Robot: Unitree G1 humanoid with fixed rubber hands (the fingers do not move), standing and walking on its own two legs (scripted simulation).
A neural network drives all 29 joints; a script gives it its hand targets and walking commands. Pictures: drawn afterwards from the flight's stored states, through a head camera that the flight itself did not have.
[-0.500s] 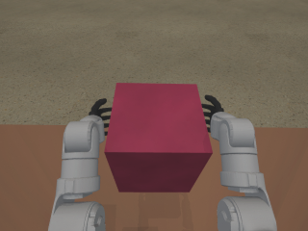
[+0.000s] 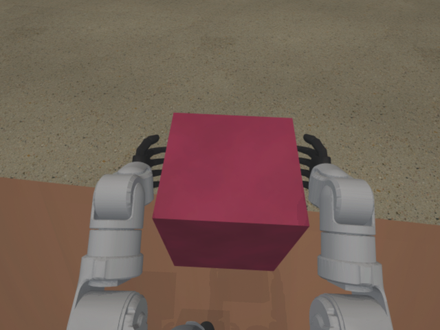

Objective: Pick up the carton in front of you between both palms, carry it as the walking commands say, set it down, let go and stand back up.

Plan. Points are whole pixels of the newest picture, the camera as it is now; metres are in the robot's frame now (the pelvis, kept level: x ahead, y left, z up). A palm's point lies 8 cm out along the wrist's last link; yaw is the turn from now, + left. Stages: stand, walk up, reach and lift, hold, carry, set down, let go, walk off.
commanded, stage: carry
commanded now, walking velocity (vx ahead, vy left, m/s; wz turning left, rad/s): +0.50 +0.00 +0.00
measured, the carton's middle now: (228, 198) +0.35 +0.02 +0.04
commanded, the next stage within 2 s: none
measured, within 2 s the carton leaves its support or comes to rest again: neither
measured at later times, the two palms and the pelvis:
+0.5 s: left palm (189, 91) +0.65 +0.14 +0.08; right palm (307, 94) +0.65 -0.16 +0.09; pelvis +0.29 +0.01 -0.03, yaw +1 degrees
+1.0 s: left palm (199, 57) +0.93 +0.16 +0.03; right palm (286, 58) +0.96 -0.14 +0.03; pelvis +0.59 -0.01 -0.07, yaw +1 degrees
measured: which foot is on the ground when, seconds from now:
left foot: up 0.00-0.02, down 0.04-0.60, up 0.62-1.00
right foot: down 0.00-0.06, up 0.08-0.56, down 0.58-1.00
